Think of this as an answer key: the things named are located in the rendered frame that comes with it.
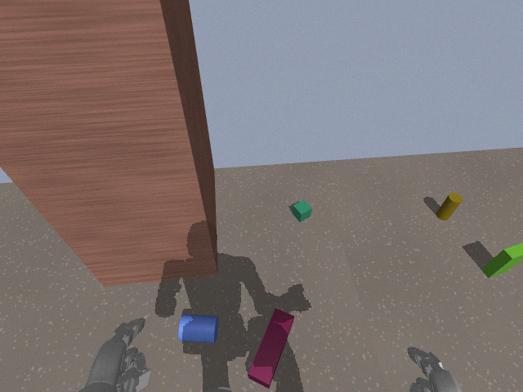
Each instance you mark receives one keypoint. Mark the left robot hand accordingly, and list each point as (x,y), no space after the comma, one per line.
(113,358)

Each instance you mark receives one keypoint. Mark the right robot hand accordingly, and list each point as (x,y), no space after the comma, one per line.
(440,380)

